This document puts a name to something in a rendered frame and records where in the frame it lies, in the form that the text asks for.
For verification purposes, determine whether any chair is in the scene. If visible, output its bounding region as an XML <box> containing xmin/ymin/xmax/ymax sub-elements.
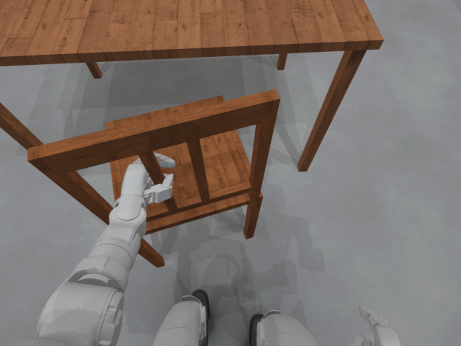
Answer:
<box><xmin>27</xmin><ymin>89</ymin><xmax>280</xmax><ymax>268</ymax></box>

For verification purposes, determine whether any left robot hand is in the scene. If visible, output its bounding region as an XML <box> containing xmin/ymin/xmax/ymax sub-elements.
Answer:
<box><xmin>120</xmin><ymin>152</ymin><xmax>175</xmax><ymax>205</ymax></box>

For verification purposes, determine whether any left robot forearm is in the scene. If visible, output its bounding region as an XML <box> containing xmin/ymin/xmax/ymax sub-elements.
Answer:
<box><xmin>36</xmin><ymin>195</ymin><xmax>146</xmax><ymax>337</ymax></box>

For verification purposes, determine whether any right robot hand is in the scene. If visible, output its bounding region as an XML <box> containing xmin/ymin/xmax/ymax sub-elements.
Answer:
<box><xmin>349</xmin><ymin>306</ymin><xmax>401</xmax><ymax>346</ymax></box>

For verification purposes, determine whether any right robot thigh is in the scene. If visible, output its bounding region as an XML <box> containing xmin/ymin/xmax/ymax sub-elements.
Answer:
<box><xmin>257</xmin><ymin>314</ymin><xmax>318</xmax><ymax>346</ymax></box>

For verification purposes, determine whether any robot left upper arm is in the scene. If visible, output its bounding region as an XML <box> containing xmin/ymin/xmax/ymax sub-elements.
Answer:
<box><xmin>12</xmin><ymin>282</ymin><xmax>125</xmax><ymax>346</ymax></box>

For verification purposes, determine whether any table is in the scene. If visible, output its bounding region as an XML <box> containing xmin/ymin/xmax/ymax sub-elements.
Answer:
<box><xmin>0</xmin><ymin>0</ymin><xmax>384</xmax><ymax>172</ymax></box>

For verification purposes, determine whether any left robot foot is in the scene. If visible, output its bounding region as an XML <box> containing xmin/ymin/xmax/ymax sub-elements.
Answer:
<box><xmin>192</xmin><ymin>290</ymin><xmax>210</xmax><ymax>346</ymax></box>

